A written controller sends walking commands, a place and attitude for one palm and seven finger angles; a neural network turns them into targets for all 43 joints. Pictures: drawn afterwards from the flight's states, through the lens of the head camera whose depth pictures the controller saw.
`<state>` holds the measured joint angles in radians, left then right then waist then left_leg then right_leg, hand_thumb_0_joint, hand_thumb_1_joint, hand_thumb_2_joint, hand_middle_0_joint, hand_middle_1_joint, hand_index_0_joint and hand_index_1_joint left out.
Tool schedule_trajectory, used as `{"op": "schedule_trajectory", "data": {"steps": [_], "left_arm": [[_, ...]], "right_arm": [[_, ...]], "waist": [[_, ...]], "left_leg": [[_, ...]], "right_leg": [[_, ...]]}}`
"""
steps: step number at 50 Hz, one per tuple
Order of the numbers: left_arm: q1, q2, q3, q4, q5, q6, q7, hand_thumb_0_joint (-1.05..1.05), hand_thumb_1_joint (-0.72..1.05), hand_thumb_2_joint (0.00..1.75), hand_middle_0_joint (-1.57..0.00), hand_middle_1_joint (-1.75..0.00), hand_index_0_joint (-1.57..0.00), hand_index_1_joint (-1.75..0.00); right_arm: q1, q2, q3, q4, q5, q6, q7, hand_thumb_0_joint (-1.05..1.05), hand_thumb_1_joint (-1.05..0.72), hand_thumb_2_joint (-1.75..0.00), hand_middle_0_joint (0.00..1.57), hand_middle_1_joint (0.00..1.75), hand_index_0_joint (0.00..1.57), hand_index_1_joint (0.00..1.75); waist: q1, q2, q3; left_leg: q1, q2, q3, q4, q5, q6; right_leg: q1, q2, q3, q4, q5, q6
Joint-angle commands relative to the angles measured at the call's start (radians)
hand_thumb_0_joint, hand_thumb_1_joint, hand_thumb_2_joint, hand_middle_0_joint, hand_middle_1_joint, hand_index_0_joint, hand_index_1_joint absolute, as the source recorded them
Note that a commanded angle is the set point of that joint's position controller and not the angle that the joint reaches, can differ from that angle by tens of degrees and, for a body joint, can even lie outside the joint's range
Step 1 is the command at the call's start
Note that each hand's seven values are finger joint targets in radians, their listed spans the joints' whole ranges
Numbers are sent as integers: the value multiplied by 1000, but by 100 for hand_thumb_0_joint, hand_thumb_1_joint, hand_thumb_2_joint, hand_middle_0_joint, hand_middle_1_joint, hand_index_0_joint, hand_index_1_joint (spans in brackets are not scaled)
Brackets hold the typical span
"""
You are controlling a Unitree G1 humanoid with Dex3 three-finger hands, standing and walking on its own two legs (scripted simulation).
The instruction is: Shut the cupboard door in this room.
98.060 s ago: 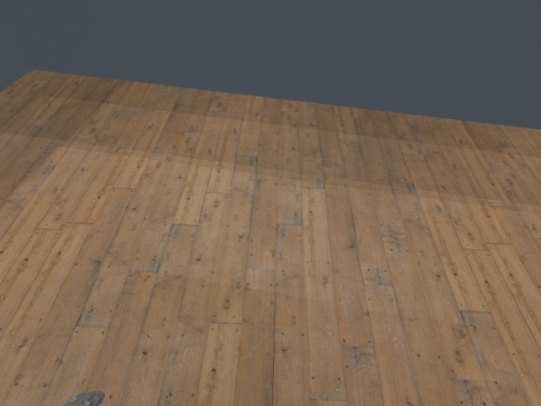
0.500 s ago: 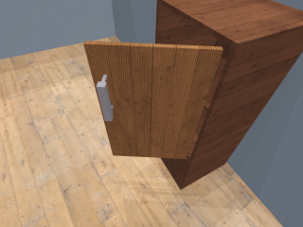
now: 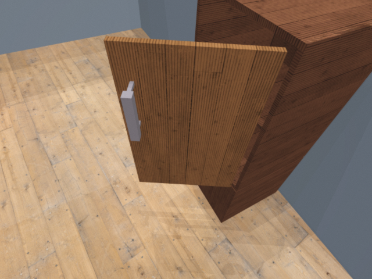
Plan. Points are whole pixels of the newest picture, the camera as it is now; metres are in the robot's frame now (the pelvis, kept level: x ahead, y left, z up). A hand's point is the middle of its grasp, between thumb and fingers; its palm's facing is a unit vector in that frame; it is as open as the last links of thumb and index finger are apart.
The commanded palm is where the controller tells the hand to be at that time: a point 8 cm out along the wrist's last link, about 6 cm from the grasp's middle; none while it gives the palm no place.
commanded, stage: come to a stop and stand still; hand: left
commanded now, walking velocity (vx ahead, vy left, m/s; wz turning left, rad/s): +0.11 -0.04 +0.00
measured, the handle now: (133, 112) +0.47 +0.17 +0.07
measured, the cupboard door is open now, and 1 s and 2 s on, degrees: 59 59 59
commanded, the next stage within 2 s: look again from close up in 0.42 s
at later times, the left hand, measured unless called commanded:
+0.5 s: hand out of the picture -0.03 +0.16 -0.18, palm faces +0.02 -0.98 -0.18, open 7.4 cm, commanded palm none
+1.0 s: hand out of the picture +0.02 +0.17 -0.17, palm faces +0.03 -0.98 -0.21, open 7.3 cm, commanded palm none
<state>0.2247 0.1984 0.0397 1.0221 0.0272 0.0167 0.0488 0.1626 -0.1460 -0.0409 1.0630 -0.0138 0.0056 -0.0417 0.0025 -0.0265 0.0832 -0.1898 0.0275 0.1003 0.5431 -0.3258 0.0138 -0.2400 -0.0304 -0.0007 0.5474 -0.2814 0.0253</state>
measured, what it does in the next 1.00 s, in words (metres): stands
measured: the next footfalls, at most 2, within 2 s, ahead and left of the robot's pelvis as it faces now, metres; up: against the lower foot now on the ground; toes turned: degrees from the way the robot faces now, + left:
none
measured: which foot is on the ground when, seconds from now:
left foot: down 0.00-1.00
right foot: down 0.00-1.00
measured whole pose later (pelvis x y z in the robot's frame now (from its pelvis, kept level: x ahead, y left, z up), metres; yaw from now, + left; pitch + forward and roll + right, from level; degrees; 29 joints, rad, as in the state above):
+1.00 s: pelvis +0.01 +0.00 +0.01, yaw +1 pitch -2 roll +0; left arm 0.26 0.16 -0.01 1.11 0.02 -0.02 0.04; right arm 0.26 -0.16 0.01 1.12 -0.02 -0.02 -0.03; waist 0.00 0.00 0.04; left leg -0.13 0.01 0.08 0.45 -0.30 0.01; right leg -0.18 -0.04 -0.02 0.49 -0.28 0.02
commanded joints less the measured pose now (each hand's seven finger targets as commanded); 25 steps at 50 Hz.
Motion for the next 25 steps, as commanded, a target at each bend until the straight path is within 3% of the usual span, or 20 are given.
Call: {"op": "schedule_trajectory", "data": {"steps": [1,4,9,12,14,15,16,17,18,19,22,25], "left_arm": [[77,51,-3,-9,-5,-14,-13,0,90,90,-20,-30,-20,-30],[69,62,-5,-1,-1,-13,-19,0,90,90,-20,-30,-20,-30],[106,61,-4,11,-2,-22,-20,0,90,90,-20,-30,-20,-30],[128,52,-9,27,-7,-34,-17,0,90,90,-20,-30,-20,-30],[140,37,-15,42,-10,-41,-14,0,90,90,-20,-30,-20,-30],[188,71,-27,96,-1,-57,28,0,90,90,-20,-30,-20,-30],[164,99,-25,57,-11,-68,17,0,90,90,-20,-30,-20,-30],[138,103,-22,53,-10,-76,6,0,90,90,-20,-30,-20,-30],[132,83,-28,47,-12,-70,0,0,90,90,-20,-30,-20,-30],[134,60,-33,53,-12,-64,-4,0,90,90,-20,-30,-20,-30],[142,25,-44,73,-9,-54,-5,0,90,90,-20,-30,-20,-30],[147,18,-44,75,-15,-50,-7,0,90,90,-20,-30,-20,-30]], "right_arm": [[57,-105,-9,-7,-1,-11,11,0,-90,-90,20,30,20,30],[85,-103,-3,15,-7,-7,21,0,-90,-90,20,30,20,30],[132,-95,4,31,-7,-10,24,0,-90,-90,20,30,20,30],[164,-72,13,48,1,-20,20,0,-90,-90,20,30,20,30],[183,-68,19,65,3,-26,16,0,-90,-90,20,30,20,30],[100,-124,24,-3,5,-42,18,0,-90,-90,20,30,20,30],[160,-67,27,-25,2,-39,22,0,-90,-90,20,30,20,30],[185,-58,34,-21,-7,-43,27,0,-90,-90,20,30,20,30],[204,-66,33,-23,-3,-47,25,0,-90,-90,20,30,20,30],[204,-74,34,-25,-2,-50,22,0,-90,-90,20,30,20,30],[217,-68,38,-21,1,-49,14,0,-90,-90,20,30,20,30],[221,-77,40,-17,3,-47,13,0,-90,-90,20,30,20,30]], "waist": [[5,27,-27],[2,21,56],[2,25,68],[1,-4,48],[-3,10,19],[23,47,14],[-16,67,-90],[-16,106,-129],[-21,124,-127],[-14,130,-98],[-10,52,-1],[-10,18,-1]], "left_leg": [[-22,98,-128,-189,77,18],[-63,79,-137,-256,-147,15],[-60,69,-126,-251,-151,18],[-22,62,-104,-217,11,14],[9,68,-100,-201,130,11],[-53,94,-73,-12,293,-18],[-31,48,-85,-50,60,-13],[-24,40,-84,-62,91,-15],[-19,58,-102,-83,127,-4],[-36,72,-122,-92,183,7],[-83,84,-130,-113,216,20],[-60,73,-132,-139,165,20]], "right_leg": [[25,-51,49,-147,101,-30],[-20,-47,62,-197,-98,-34],[-39,-54,71,-207,-124,-44],[-18,-68,73,-217,-10,-47],[4,-71,65,-202,98,-48],[17,-115,77,-136,465,-44],[56,-135,106,-127,293,-71],[74,-128,85,-90,331,-87],[54,-98,65,-71,201,-89],[38,-74,44,-66,150,-81],[17,-59,28,-80,135,-71],[9,-59,36,-88,114,-63]]}}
